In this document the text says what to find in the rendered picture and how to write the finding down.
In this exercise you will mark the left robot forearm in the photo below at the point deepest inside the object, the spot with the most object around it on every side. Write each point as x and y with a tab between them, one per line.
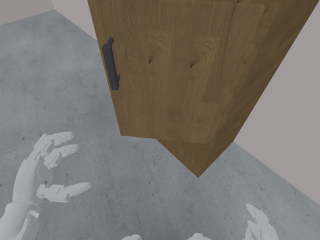
20	221

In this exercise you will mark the right robot hand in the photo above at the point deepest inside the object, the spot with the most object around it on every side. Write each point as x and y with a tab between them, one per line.
262	230

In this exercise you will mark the handle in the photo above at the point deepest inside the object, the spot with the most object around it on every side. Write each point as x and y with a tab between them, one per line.
110	64

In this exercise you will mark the cupboard door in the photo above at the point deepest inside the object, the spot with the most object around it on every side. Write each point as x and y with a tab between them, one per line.
177	61

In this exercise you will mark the left robot hand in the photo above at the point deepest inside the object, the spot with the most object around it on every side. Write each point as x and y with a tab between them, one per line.
29	187

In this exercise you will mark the robot right shin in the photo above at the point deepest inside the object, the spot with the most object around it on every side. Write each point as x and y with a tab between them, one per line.
197	234

